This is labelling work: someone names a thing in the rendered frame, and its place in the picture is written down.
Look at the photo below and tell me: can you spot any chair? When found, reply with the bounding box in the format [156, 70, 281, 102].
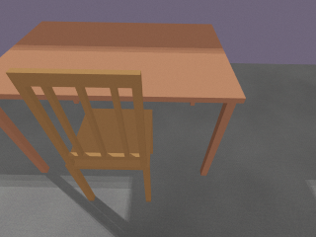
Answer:
[6, 68, 153, 202]

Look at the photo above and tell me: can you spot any table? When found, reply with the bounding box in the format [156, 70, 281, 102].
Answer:
[0, 21, 246, 176]

